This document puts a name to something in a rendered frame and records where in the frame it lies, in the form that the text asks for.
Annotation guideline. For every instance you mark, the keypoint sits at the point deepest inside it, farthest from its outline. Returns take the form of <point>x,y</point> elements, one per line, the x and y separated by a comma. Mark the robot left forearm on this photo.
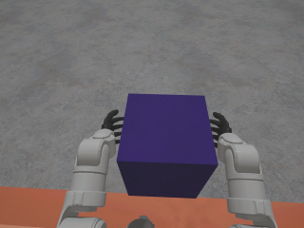
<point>87,188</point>

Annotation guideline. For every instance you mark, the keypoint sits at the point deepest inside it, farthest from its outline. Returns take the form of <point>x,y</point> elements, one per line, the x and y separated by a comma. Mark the robot left upper arm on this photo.
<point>82,222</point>

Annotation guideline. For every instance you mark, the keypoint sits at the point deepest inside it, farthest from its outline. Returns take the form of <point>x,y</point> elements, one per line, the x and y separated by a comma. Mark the left robot thigh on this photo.
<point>140,223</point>

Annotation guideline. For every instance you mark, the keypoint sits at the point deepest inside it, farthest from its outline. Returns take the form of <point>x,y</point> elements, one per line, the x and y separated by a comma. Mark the left robot hand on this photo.
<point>109,121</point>

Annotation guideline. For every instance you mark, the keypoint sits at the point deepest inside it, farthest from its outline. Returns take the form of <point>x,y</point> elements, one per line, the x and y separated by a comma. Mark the carton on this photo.
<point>166,147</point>

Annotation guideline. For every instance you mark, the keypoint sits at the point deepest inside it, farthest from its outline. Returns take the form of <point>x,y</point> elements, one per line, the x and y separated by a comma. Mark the left robot shin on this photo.
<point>144,217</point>

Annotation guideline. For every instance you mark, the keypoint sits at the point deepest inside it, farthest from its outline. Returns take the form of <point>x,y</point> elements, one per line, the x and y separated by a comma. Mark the robot right forearm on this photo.
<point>246,190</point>

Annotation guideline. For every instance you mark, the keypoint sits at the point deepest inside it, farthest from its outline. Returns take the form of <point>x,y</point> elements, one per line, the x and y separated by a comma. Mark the right robot hand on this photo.
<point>222,127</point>

